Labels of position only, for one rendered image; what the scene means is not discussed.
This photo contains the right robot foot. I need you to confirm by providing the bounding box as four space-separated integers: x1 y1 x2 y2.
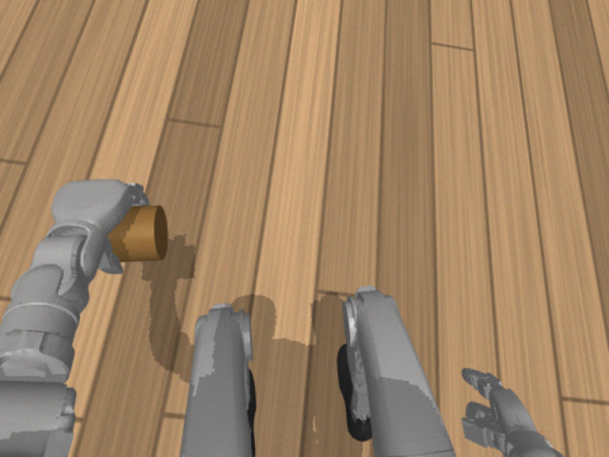
337 344 372 442

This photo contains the can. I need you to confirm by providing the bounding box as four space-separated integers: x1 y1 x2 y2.
107 206 167 262

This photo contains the right robot hand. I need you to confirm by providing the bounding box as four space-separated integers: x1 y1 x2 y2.
462 368 537 457

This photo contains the left robot arm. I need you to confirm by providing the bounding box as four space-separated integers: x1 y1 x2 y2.
0 219 108 457

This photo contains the right robot arm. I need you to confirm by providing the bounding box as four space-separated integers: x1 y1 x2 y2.
504 429 564 457

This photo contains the left robot hand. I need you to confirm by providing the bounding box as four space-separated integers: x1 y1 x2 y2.
51 179 149 274

